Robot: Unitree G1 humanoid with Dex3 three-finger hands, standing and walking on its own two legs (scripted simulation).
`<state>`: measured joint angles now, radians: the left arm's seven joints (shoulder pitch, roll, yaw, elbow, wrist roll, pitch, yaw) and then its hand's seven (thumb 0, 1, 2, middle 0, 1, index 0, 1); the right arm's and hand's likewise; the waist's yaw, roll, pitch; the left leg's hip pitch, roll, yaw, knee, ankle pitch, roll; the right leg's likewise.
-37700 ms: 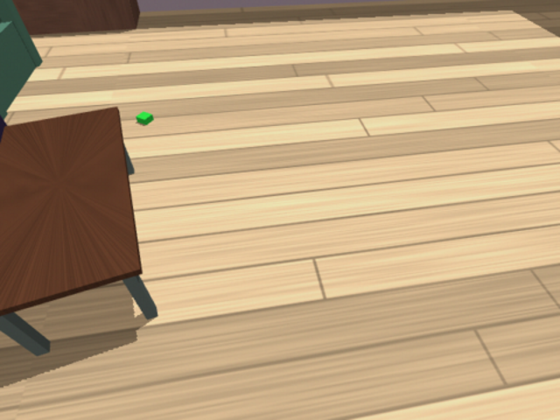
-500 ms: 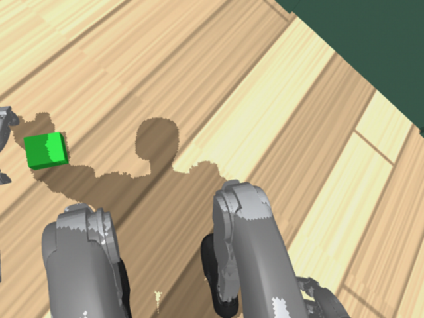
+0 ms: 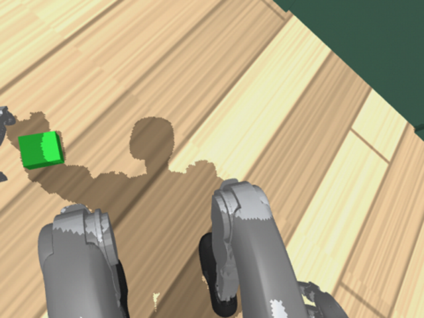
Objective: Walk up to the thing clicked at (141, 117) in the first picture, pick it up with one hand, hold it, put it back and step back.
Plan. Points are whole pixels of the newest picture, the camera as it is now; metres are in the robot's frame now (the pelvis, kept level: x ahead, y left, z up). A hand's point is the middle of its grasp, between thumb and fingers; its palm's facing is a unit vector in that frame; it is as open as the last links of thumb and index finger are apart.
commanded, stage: rise first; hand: left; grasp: from above
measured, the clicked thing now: (42, 150) +0.47 +0.28 -0.30
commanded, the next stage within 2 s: approach in 0.16 s
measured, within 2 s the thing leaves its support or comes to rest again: neither
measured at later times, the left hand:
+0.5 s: hand (4, 152) +0.43 +0.31 -0.18, palm faces -0.46 -0.05 -0.89, open 12.0 cm
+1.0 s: hand (1, 147) +0.44 +0.31 -0.18, palm faces -0.46 -0.11 -0.88, open 12.7 cm
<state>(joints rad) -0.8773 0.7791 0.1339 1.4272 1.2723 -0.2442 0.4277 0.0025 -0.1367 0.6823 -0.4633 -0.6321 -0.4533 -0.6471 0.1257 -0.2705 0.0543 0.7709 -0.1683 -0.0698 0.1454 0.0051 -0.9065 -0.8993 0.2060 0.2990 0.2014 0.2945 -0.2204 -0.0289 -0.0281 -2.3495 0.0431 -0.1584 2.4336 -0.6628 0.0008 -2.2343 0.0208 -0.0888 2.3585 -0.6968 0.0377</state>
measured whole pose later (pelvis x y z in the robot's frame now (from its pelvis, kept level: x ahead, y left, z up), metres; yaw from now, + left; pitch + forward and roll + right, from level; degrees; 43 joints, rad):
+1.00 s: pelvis +0.00 +0.00 -0.01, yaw +0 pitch +31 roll -8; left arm -0.92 0.78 0.15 1.46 1.18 -0.14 0.39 0.00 -0.28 0.78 -0.34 -0.73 -0.33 -0.74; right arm 0.16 -0.29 0.10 0.74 -0.18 -0.11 0.20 0.01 -0.90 -0.89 0.21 0.30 0.20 0.29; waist -0.25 -0.01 0.03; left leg -2.36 0.05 -0.16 2.46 -0.66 -0.01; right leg -2.26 0.04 -0.09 2.38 -0.68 0.03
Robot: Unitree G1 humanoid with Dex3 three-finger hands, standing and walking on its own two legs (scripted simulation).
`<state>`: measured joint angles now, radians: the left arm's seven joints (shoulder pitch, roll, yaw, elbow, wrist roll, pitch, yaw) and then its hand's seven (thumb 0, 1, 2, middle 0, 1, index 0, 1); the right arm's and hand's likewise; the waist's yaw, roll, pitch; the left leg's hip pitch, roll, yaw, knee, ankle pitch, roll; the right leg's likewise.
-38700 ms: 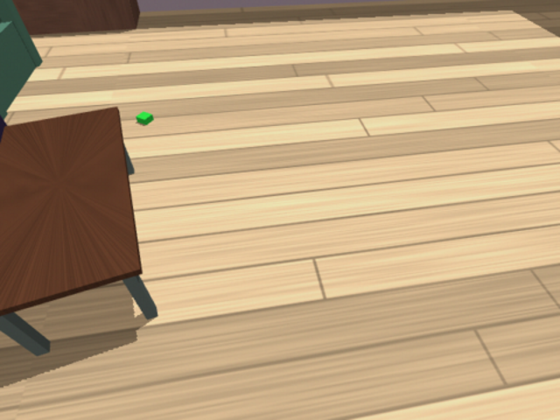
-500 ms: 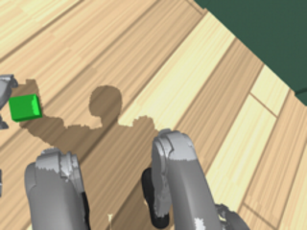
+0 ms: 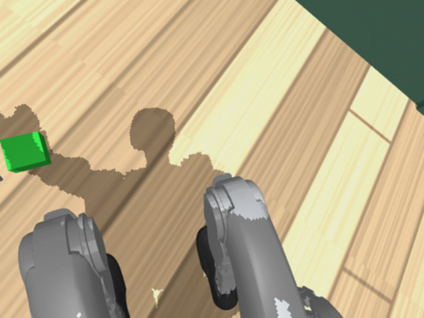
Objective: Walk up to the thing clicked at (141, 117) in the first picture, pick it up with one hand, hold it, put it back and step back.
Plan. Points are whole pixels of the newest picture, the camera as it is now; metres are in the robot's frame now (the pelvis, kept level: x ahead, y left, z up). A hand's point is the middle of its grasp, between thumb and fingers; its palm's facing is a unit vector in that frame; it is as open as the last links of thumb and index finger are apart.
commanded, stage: close in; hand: left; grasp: from above
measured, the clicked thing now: (26, 152) +0.47 +0.29 -0.29
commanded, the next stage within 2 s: rest palm in 0.14 s
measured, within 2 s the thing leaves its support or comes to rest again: neither
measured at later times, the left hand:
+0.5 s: hand (15, 150) +0.45 +0.28 -0.22, palm faces -0.43 -0.07 -0.90, open 13.5 cm
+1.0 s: hand (21, 154) +0.45 +0.28 -0.25, palm faces -0.44 -0.12 -0.89, open 13.8 cm
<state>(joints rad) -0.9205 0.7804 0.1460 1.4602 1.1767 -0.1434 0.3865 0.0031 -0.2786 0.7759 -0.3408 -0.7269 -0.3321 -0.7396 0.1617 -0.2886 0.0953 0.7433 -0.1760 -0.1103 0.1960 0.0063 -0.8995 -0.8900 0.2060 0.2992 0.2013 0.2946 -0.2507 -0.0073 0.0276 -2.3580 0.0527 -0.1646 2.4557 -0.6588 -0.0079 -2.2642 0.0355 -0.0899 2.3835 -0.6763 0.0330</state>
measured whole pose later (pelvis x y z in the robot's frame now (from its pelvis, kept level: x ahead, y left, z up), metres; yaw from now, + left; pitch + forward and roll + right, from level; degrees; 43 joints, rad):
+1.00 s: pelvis +0.00 +0.01 -0.02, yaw -5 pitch +27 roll -12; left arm -0.97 0.92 0.14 1.70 1.32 -0.29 0.63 0.00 -0.42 0.91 -0.19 -0.83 -0.17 -0.86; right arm 0.11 -0.31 0.23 0.75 -0.30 -0.21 0.26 0.00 -0.90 -0.90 0.21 0.30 0.20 0.29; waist -0.35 -0.12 0.13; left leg -2.36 0.05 -0.26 2.57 -0.71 -0.02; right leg -2.23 0.06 -0.16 2.43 -0.69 0.05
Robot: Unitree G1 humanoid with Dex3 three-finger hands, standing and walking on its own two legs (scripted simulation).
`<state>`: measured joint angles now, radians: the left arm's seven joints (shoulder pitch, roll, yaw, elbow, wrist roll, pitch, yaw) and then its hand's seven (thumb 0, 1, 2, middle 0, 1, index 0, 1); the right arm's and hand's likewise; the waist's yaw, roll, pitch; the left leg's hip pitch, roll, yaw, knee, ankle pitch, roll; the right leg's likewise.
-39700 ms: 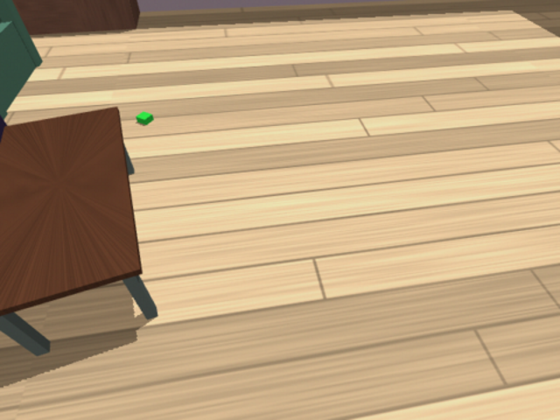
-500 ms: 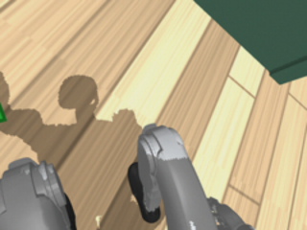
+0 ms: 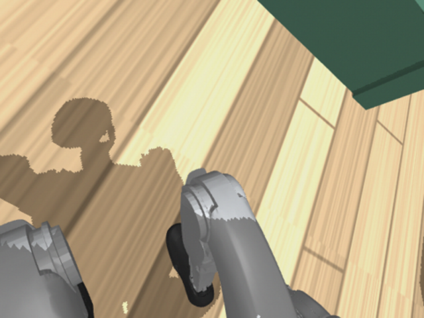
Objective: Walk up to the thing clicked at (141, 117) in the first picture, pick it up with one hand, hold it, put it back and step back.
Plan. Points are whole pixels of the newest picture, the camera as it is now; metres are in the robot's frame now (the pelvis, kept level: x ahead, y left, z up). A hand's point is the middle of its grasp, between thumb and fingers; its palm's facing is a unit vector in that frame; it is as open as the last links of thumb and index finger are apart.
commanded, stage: rest palm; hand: left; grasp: from above
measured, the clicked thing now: out of the picture +0.44 +0.32 -0.28
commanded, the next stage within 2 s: close in 0.82 s
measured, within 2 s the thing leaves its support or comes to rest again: neither
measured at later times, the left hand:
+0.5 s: hand out of the picture +0.42 +0.32 -0.25, palm faces -0.47 -0.17 -0.86, open 14.0 cm
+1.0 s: hand out of the picture +0.42 +0.32 -0.24, palm faces -0.43 -0.17 -0.89, open 14.3 cm
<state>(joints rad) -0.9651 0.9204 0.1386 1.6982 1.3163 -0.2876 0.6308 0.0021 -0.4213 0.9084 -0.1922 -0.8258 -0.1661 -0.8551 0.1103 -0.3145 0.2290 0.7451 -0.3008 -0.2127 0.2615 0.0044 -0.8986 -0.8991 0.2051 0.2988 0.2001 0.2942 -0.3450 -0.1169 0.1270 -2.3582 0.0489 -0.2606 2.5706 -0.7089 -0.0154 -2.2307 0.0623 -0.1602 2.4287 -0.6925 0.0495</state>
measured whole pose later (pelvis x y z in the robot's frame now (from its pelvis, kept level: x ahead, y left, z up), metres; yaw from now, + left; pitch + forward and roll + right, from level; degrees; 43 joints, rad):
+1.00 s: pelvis -0.01 +0.00 +0.01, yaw -2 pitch +26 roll -14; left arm -1.03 0.98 0.12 1.79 1.23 -0.18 0.67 0.00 -0.54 1.01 -0.14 -0.89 -0.09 -0.94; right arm 0.08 -0.36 0.27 0.70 -0.28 -0.31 0.30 0.00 -0.90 -0.90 0.20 0.30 0.20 0.29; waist -0.38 -0.15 0.18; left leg -2.35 0.05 -0.28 2.56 -0.70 0.00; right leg -2.20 0.08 -0.18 2.39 -0.67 0.06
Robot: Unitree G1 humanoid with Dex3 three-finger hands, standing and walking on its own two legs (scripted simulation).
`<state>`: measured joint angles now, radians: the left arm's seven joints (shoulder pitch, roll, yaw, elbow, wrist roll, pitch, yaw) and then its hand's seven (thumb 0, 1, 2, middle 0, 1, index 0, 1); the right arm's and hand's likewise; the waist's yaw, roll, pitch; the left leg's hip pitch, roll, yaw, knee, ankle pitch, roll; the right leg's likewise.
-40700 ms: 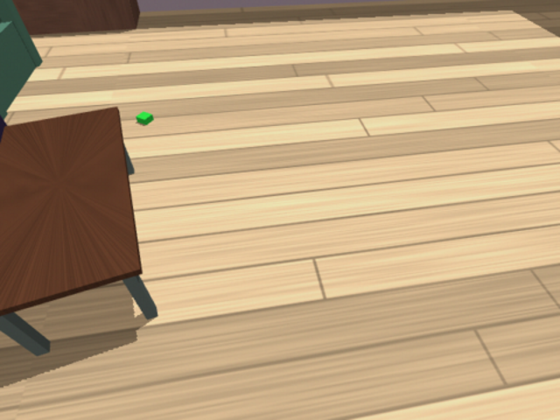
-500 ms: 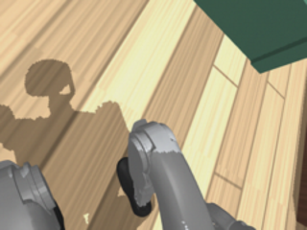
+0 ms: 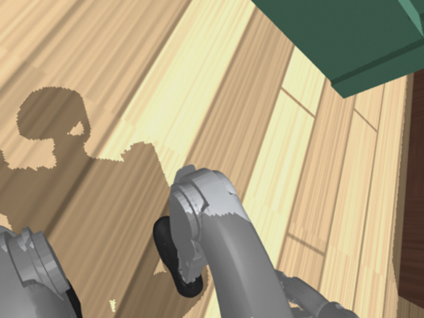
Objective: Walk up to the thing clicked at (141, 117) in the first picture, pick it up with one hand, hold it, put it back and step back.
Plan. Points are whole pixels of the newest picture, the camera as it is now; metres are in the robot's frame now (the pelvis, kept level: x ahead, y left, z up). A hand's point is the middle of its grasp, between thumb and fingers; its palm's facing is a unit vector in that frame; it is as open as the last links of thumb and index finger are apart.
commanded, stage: close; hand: left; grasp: from above
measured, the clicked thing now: out of the picture +0.44 +0.33 -0.28
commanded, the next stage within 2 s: settle in 1.32 s
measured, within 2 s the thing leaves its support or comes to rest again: leaves its support in 1.66 s
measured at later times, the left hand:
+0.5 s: hand out of the picture +0.43 +0.33 -0.25, palm faces -0.41 -0.14 -0.90, open 12.4 cm
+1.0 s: hand out of the picture +0.42 +0.32 -0.25, palm faces -0.43 -0.14 -0.89, open 9.9 cm
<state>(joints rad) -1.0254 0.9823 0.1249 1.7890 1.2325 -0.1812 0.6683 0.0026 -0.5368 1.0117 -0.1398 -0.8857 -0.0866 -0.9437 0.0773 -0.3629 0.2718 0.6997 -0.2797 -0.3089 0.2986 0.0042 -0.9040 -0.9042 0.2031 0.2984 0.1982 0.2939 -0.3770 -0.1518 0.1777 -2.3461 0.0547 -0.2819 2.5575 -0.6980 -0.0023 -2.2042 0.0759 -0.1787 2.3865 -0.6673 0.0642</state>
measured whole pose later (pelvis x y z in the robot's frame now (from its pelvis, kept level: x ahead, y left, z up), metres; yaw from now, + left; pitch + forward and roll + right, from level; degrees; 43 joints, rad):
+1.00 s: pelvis +0.00 +0.00 +0.00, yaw +0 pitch +24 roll -15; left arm -0.99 0.98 0.09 1.74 1.27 -0.24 0.67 0.01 0.13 0.50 -0.57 -0.62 -0.57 -0.57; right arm 0.06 -0.34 0.31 0.68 -0.29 -0.29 0.29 0.00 -0.89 -0.90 0.20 0.30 0.20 0.29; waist -0.36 -0.15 0.19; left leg -2.33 0.05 -0.30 2.56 -0.70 0.00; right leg -2.18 0.08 -0.19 2.38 -0.67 0.07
